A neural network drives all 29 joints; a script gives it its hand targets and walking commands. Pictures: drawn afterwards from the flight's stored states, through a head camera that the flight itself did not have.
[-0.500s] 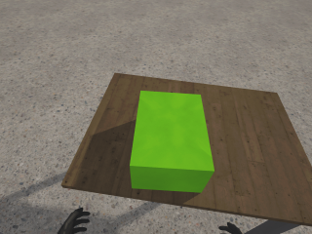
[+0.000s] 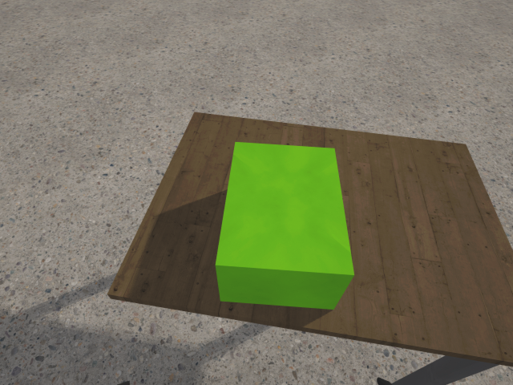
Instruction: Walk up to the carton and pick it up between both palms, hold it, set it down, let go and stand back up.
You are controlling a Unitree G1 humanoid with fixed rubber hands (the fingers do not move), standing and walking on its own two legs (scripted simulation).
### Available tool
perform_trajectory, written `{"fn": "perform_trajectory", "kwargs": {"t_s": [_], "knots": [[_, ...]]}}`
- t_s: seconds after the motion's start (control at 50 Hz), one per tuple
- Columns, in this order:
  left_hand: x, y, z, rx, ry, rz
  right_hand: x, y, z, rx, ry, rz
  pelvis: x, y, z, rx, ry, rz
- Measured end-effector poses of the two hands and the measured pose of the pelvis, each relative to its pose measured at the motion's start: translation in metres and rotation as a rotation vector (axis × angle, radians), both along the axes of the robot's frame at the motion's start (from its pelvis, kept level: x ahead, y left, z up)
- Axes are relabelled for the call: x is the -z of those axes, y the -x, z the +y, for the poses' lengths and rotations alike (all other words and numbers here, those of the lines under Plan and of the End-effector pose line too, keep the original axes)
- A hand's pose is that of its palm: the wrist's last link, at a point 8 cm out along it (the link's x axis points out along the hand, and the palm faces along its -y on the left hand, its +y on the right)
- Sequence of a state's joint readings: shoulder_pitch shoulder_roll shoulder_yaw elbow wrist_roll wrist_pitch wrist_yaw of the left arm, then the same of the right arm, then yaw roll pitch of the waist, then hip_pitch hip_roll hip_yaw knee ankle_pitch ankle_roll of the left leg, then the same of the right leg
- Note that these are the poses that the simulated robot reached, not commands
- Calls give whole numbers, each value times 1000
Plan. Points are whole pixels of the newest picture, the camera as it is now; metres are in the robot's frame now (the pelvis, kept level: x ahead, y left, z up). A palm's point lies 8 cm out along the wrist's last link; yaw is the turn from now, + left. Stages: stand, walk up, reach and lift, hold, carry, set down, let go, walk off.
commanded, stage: stand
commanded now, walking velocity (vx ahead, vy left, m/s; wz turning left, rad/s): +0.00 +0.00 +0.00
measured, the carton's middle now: (281, 220) +0.44 -0.04 -0.05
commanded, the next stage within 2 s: walk up in 1.24 s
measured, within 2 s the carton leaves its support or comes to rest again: neither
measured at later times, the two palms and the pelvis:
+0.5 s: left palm out of the picture +0.07 +0.23 -0.13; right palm out of the picture +0.05 -0.23 -0.13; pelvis +0.02 +0.00 +0.01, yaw +0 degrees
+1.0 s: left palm out of the picture +0.03 +0.22 -0.13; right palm out of the picture +0.03 -0.21 -0.13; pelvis +0.03 +0.00 +0.02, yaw +0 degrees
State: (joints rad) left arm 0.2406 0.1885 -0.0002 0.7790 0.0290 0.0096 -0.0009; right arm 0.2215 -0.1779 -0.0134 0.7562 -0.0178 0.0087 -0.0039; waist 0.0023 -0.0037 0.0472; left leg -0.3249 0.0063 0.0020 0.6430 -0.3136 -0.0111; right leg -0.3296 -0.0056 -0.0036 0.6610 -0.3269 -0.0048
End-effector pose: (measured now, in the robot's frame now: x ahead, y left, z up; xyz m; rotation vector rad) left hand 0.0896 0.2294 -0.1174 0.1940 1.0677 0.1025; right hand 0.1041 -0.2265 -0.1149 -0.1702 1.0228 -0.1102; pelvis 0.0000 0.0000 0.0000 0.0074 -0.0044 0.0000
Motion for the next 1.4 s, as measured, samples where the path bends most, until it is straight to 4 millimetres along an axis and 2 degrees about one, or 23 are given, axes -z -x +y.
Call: {"fn": "perform_trajectory", "kwargs": {"t_s": [0.08, 0.3, 0.58, 0.82, 0.98, 1.16, 1.4], "knots": [[-1, -3, 0, -11, -5, -3, 1, 1, -1, 8, 0, 11, -1, -2, -1, 3, -1, 0], [2, -3, -5, -18, 4, 41, 9, 27, -4, 55, -1, 105, -4, -8, -2, 4, 0, 2], [9, 26, -2, -62, 2, 185, 11, 62, -8, 105, 12, 261, -12, -19, -2, 4, 2, -6], [14, 55, -12, -102, 23, 303, 16, 69, 4, 105, -7, 338, -14, -27, -1, 2, 2, -18], [13, 59, -11, -108, 14, 331, 19, 70, 11, 109, -28, 356, -15, -30, -1, 3, -1, -28], [15, 70, -18, -121, 29, 365, 20, 82, 17, 100, -36, 400, -16, -32, -2, 6, 1, -35], [16, 77, -26, -117, 43, 389, 17, 92, 11, 117, -21, 423, -17, -32, -4, 3, 1, -31]]}}
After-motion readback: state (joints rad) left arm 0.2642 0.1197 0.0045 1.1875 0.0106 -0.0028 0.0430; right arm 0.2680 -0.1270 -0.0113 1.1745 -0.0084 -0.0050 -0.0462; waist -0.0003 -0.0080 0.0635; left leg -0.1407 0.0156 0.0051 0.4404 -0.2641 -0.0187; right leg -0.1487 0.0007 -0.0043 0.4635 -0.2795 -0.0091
